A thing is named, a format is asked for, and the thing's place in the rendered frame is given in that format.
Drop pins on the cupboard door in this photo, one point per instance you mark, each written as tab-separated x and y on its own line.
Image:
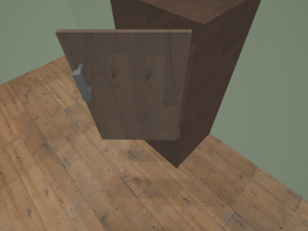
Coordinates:
137	78

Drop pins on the handle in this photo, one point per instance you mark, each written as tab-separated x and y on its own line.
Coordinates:
81	83

